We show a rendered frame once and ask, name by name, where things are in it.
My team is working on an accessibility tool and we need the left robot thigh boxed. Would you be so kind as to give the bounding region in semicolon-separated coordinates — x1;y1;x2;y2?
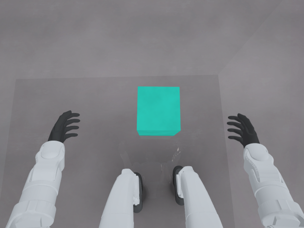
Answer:
99;173;139;228

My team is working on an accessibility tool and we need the right robot hand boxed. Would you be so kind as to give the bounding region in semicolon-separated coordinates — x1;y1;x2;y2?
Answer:
227;113;260;148

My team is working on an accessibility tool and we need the left robot hand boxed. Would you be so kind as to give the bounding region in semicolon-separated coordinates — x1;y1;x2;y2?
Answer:
48;110;80;143

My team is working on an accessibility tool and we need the right robot forearm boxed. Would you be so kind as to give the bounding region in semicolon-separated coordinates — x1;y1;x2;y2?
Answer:
243;143;304;227

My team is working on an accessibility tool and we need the right robot foot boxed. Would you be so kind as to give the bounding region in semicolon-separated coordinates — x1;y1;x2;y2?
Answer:
173;166;184;206

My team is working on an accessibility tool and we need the carton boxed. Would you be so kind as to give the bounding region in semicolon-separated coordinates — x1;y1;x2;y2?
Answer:
137;86;181;136

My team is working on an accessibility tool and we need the left robot forearm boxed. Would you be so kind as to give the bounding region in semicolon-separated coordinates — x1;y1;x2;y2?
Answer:
5;141;65;228

